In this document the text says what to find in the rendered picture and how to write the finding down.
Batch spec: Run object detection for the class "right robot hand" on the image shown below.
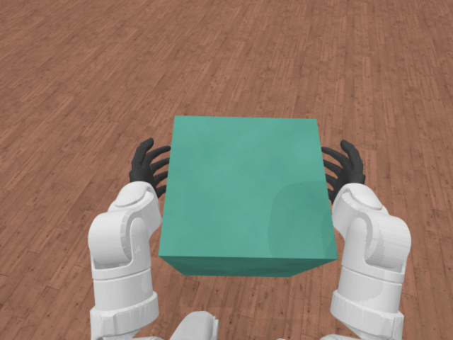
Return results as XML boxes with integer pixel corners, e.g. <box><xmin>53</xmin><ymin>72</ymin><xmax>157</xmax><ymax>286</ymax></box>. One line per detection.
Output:
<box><xmin>321</xmin><ymin>140</ymin><xmax>366</xmax><ymax>205</ymax></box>

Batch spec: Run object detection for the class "left robot forearm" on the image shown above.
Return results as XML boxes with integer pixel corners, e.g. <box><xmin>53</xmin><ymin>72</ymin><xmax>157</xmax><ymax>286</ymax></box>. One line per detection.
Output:
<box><xmin>88</xmin><ymin>181</ymin><xmax>162</xmax><ymax>340</ymax></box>

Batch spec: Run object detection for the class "right robot forearm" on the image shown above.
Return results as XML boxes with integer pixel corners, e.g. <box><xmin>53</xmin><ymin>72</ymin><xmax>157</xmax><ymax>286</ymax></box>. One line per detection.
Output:
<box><xmin>330</xmin><ymin>183</ymin><xmax>411</xmax><ymax>340</ymax></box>

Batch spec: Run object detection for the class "left robot hand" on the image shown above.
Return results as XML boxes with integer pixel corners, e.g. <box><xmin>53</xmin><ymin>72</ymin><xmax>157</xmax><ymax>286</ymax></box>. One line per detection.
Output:
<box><xmin>129</xmin><ymin>138</ymin><xmax>171</xmax><ymax>199</ymax></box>

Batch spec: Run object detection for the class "carton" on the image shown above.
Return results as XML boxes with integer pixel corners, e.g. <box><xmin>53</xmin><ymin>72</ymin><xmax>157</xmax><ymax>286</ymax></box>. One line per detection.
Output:
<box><xmin>159</xmin><ymin>115</ymin><xmax>338</xmax><ymax>277</ymax></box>

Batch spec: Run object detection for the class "left robot thigh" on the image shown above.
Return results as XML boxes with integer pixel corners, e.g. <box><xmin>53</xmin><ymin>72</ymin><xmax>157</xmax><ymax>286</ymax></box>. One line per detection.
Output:
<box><xmin>169</xmin><ymin>311</ymin><xmax>219</xmax><ymax>340</ymax></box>

